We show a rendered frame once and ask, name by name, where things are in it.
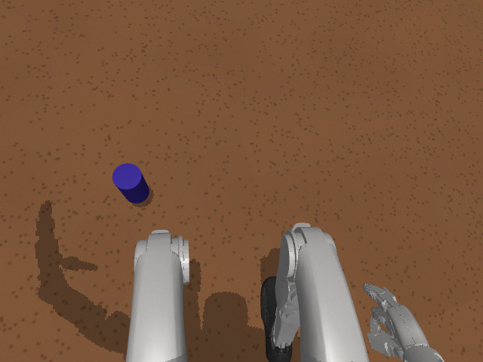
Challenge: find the right robot foot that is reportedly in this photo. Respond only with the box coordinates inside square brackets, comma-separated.
[260, 277, 292, 362]

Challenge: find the right robot arm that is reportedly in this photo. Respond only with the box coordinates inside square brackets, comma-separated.
[402, 346, 444, 362]

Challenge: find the right robot hand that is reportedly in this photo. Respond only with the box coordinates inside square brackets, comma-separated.
[362, 283, 429, 360]

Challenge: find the can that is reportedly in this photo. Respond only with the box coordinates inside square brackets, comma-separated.
[112, 164, 149, 204]

